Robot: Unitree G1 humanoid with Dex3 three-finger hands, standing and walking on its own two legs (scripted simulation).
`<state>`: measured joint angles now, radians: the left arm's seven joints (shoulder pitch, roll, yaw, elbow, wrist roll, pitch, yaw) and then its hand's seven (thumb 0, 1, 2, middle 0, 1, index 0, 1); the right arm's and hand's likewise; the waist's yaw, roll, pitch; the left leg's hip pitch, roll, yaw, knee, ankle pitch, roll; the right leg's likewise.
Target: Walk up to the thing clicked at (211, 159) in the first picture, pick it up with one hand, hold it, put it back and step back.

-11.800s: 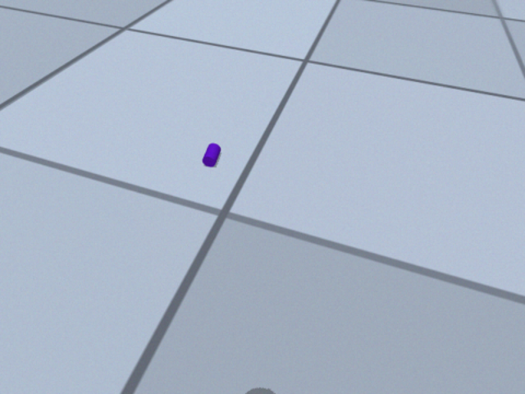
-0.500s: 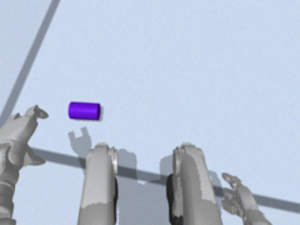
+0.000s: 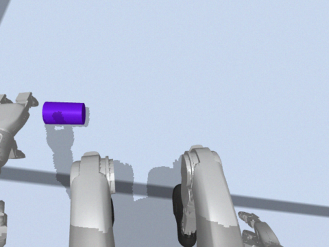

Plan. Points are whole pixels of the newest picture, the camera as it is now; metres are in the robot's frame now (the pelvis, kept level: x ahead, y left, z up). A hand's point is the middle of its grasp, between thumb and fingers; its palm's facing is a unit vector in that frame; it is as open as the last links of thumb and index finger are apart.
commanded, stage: rise first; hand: left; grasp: from above
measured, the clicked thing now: (65, 113) +0.49 +0.28 -0.32
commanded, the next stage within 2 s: approach in 0.94 s
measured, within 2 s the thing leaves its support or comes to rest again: neither
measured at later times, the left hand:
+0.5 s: hand (27, 127) +0.41 +0.33 -0.19, palm faces -0.49 -0.04 -0.87, open 13.7 cm
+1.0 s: hand (32, 123) +0.42 +0.32 -0.21, palm faces -0.48 -0.05 -0.87, open 13.3 cm
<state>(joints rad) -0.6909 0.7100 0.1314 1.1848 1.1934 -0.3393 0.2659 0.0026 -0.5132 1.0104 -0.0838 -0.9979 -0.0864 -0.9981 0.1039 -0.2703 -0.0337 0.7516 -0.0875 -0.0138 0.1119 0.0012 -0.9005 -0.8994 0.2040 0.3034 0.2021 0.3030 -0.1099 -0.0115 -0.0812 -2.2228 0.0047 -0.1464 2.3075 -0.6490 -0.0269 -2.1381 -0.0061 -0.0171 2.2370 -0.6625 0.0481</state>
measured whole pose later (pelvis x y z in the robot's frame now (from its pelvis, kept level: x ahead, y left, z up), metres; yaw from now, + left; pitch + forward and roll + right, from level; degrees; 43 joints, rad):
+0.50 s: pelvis +0.01 +0.00 -0.03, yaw -1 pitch +32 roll -8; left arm -0.78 0.76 0.13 1.32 1.34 -0.40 0.37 0.00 -0.44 0.93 -0.14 -0.96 -0.15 -0.95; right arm 0.08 -0.26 -0.02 0.77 -0.14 0.01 0.14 0.00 -0.90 -0.90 0.20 0.30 0.20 0.30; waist -0.14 -0.03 -0.07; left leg -2.30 0.00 -0.16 2.40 -0.68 -0.03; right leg -2.20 0.00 -0.02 2.32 -0.69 0.06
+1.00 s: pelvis +0.01 +0.00 -0.04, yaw -1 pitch +33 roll -8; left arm -0.83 0.78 0.15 1.41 1.34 -0.37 0.41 0.00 -0.39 0.89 -0.18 -0.93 -0.20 -0.92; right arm 0.09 -0.25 0.01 0.79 -0.18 0.00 0.14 0.00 -0.91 -0.90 0.20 0.30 0.20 0.30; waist -0.18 -0.03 -0.06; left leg -2.33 0.00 -0.17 2.44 -0.69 -0.04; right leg -2.24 0.01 -0.02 2.36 -0.70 0.07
